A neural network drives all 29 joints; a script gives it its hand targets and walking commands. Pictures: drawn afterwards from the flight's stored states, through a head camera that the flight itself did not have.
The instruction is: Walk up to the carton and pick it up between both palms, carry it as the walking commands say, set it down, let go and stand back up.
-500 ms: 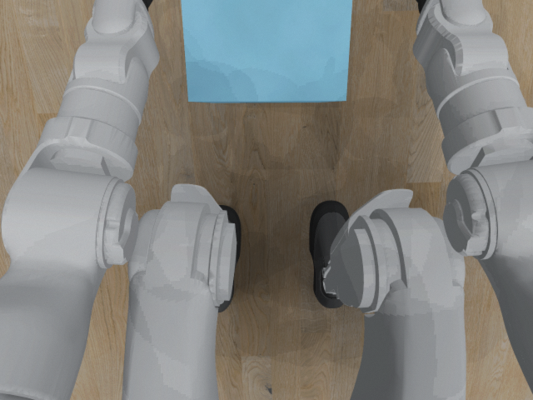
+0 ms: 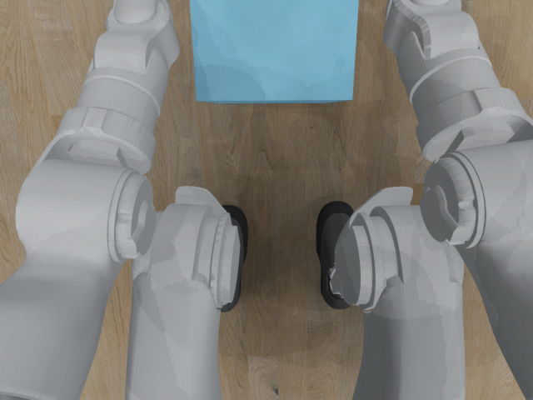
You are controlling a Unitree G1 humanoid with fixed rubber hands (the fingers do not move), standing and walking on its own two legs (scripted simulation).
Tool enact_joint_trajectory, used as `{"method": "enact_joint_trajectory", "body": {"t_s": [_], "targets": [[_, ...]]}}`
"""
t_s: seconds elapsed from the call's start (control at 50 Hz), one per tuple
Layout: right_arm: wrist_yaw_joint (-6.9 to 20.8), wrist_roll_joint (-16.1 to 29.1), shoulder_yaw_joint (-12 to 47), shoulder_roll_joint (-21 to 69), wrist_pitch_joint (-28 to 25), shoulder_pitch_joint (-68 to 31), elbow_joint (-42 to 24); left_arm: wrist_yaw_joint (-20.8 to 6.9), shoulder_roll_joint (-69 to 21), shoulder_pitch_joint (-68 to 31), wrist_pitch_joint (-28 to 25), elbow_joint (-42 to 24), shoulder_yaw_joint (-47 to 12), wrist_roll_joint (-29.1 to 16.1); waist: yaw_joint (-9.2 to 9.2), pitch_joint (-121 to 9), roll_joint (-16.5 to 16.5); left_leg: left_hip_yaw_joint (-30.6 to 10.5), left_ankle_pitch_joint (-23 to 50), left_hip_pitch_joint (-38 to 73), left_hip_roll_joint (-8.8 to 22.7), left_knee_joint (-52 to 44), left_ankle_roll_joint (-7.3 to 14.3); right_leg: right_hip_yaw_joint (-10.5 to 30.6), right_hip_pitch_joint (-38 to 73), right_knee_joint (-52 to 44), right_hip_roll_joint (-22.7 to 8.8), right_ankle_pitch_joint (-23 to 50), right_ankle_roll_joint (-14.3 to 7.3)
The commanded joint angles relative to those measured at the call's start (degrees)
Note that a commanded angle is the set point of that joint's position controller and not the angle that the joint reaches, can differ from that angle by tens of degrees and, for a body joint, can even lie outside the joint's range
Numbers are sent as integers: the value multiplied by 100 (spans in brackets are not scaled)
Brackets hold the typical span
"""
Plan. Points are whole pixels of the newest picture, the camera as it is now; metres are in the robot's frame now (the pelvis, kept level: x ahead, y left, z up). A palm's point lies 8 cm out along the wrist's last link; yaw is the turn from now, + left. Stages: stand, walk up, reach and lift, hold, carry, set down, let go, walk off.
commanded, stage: reach and lift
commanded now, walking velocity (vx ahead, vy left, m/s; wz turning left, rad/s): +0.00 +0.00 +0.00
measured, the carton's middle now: (273, 19) +0.53 +0.01 -0.25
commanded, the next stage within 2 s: none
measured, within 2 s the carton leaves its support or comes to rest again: leaves its support in 0.68 s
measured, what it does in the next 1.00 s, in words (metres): stands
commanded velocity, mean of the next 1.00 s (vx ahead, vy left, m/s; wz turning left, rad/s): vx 0.00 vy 0.00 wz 0.00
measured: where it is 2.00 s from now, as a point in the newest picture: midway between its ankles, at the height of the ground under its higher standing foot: (282, 272)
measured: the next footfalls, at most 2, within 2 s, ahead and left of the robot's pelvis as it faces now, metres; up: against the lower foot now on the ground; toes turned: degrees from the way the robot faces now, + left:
none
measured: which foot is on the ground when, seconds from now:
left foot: down 0.00-1.00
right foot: down 0.00-1.00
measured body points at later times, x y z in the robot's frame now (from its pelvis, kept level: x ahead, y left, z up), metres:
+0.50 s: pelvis +0.01 +0.00 -0.01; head +0.37 +0.00 +0.25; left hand +0.55 +0.14 -0.18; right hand +0.56 -0.13 -0.18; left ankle +0.11 +0.10 -0.31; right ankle +0.11 -0.11 -0.31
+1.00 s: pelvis -0.01 -0.01 +0.02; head +0.35 -0.01 +0.28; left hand +0.55 +0.13 -0.12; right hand +0.56 -0.13 -0.13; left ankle +0.11 +0.11 -0.31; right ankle +0.11 -0.12 -0.31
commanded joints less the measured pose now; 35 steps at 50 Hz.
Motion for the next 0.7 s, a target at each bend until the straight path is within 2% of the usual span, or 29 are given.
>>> {"method": "enact_joint_trajectory", "body": {"t_s": [0.0,0.04,0.06,0.08,0.12,0.14,0.16,0.18,0.2,0.24,0.26,0.28,0.3,0.32,0.36,0.4,0.42,0.44,0.46,0.48,0.5,0.54,0.56,0.58,0.6,0.62,0.64,0.66,0.68], "targets": [[1412,-154,648,5433,197,-2091,-1039,-1635,-5088,-3289,71,-1519,-965,244,-295,-6585,-254,-299,2151,1960,-541,-1064,-152,138,2782,-954,626,2313,-59],[1491,22,751,5381,169,-2375,-1321,-1711,-5406,-3169,148,-1464,-917,222,-232,-6627,-53,-342,2340,2204,-501,-982,-50,143,2811,-810,577,2447,-98],[1534,-7,695,5642,212,-2210,-1330,-1727,-5344,-3479,114,-1731,-1096,42,-398,-6854,-76,-380,2459,2462,-530,-1066,-64,95,2858,-766,600,2526,-114],[1558,-32,669,5651,194,-2102,-1337,-1750,-5588,-3275,145,-1724,-1118,216,-431,-6624,136,-387,2556,2410,-514,-1044,-93,62,2652,-729,641,2539,-131],[1645,-62,678,5973,285,-1858,-1311,-1770,-5711,-3188,147,-1879,-1038,101,-294,-6619,-45,-374,2522,2137,-605,-1117,-61,127,2822,-761,647,2619,-132],[1623,-46,608,5901,268,-1850,-1316,-1793,-5635,-2983,186,-1622,-1023,64,-442,-6627,-113,-378,2631,2419,-513,-981,-31,87,2746,-721,637,2632,-95],[1625,-53,662,5873,251,-1840,-1351,-1828,-5868,-3031,163,-1819,-1008,96,-430,-6561,-43,-446,2940,2503,-529,-997,-40,68,2528,-722,682,2782,-105],[1642,-38,802,5925,253,-1948,-1468,-1858,-5816,-2986,214,-1684,-901,129,-260,-6775,-218,-389,2738,2243,-565,-917,-22,118,3057,-724,639,2782,-116],[1639,100,763,6137,244,-1901,-1495,-1812,-5843,-2944,158,-1817,-1026,55,-108,-6897,-57,-328,2897,2374,-563,-907,-19,151,2892,-637,686,2875,-101],[1664,-14,688,6232,355,-1384,-1124,-1832,-5809,-3149,169,-2051,-1167,27,-307,-6668,-195,-340,2787,2196,-581,-1011,-89,170,3055,-747,648,2946,-178],[1645,75,631,6166,311,-1692,-1282,-1813,-5761,-3198,155,-1992,-1260,-36,-302,-6934,67,-278,2872,2418,-562,-939,-95,136,2876,-702,684,2883,-118],[1614,35,712,5901,278,-1762,-1469,-1811,-5935,-3074,170,-1968,-1302,-82,-462,-6928,23,-332,3134,2572,-564,-913,-105,175,2797,-717,671,2981,-119],[1626,245,798,6067,273,-1769,-1345,-1736,-5739,-3007,179,-2050,-1315,-67,-139,-7130,-44,-460,3250,2795,-485,-967,-94,84,2882,-582,606,3025,-106],[1593,292,887,6003,217,-2032,-1575,-1714,-5928,-3072,204,-1934,-1390,-171,-309,-7214,-66,-435,3253,2906,-543,-967,-70,31,2770,-627,654,2955,-80],[1549,237,1005,6038,249,-1908,-1691,-1737,-5877,-2984,168,-1987,-1243,-128,-234,-6866,-294,-383,2938,2545,-564,-1025,-45,102,2910,-704,681,2873,-82],[1593,175,931,6169,330,-1774,-1276,-1747,-5883,-3151,152,-2102,-1237,-134,-212,-6876,-431,-367,3033,2568,-595,-959,-61,126,2940,-699,686,2845,-80],[1562,172,887,6395,303,-1866,-1422,-1726,-5799,-3262,137,-2288,-1420,-79,-155,-7144,-135,-316,2932,2532,-560,-1054,-66,65,3086,-666,740,2840,-55],[1535,238,991,6163,305,-1874,-1515,-1731,-5851,-3190,220,-2207,-1443,-156,-181,-7308,-89,-296,3052,2813,-522,-985,-91,134,3104,-706,734,2948,-108],[1519,200,987,6135,236,-2032,-1876,-1734,-6104,-3221,239,-2136,-1543,-177,-379,-7496,-48,-352,3206,2951,-557,-1020,-126,11,3211,-711,724,3068,-103],[1526,427,1069,6377,278,-2028,-1873,-1640,-5867,-3647,161,-2736,-1644,-313,-117,-7971,-4,-341,3425,3214,-592,-1075,-119,39,3362,-645,775,3168,-100],[1481,396,1128,6150,267,-2229,-1868,-1618,-5902,-3795,168,-2676,-1739,-363,-263,-8226,-24,-381,3423,3472,-563,-995,-133,23,3295,-633,717,3062,-113],[1408,405,1158,6142,299,-2691,-1832,-1571,-5970,-3605,274,-2053,-1438,-211,-117,-8050,-109,-343,3077,3091,-514,-1018,-47,32,3398,-708,634,2907,-25],[1396,290,1152,6370,395,-2190,-1798,-1582,-5827,-3805,194,-2623,-1595,-288,-192,-8190,-254,-225,2959,2885,-556,-1062,-88,81,3776,-805,727,3051,-55],[1389,400,1294,6351,322,-2637,-2201,-1585,-5837,-3789,214,-2437,-1388,-147,117,-8428,-212,-110,2984,2984,-590,-1061,-76,97,3856,-851,736,3065,-62],[1372,391,1369,6491,356,-2829,-2350,-1563,-5872,-3984,208,-2604,-1326,-245,-17,-8782,-566,-195,3168,3025,-601,-1028,-26,94,4122,-873,749,3302,-3],[1353,493,1477,6697,408,-2825,-2475,-1534,-5810,-4116,212,-2972,-1513,-293,75,-9406,-522,-83,3240,3345,-619,-1039,-70,135,4389,-912,738,3427,9],[1297,512,1459,6547,376,-2806,-2698,-1520,-6161,-4082,312,-2927,-1537,-300,-144,-9627,-385,-226,3354,3505,-571,-1110,-61,39,4490,-859,761,3557,-26],[1275,547,1539,6612,392,-2681,-3039,-1498,-6271,-4053,363,-3169,-1769,-363,-152,-10372,-154,-116,3753,4046,-604,-1067,-118,41,4854,-884,784,3849,-35],[1262,602,1575,6578,382,-3123,-3058,-1437,-6292,-3958,443,-2861,-1676,-293,64,-10257,-272,-270,3589,4241,-576,-1193,-91,-35,4328,-811,753,3383,-18]]}}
